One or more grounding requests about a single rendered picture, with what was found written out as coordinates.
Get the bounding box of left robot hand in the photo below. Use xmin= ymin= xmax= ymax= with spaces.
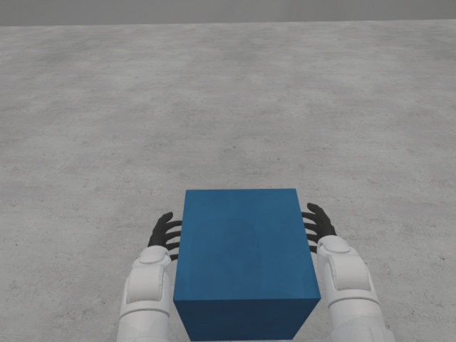
xmin=147 ymin=212 xmax=182 ymax=261

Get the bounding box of right robot hand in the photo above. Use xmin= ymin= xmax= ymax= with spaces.
xmin=301 ymin=203 xmax=337 ymax=254

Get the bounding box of robot right forearm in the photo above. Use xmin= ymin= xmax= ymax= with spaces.
xmin=317 ymin=235 xmax=395 ymax=342

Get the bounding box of robot left forearm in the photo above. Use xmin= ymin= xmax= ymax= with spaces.
xmin=116 ymin=246 xmax=172 ymax=342

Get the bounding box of carton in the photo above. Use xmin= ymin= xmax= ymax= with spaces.
xmin=173 ymin=189 xmax=321 ymax=341

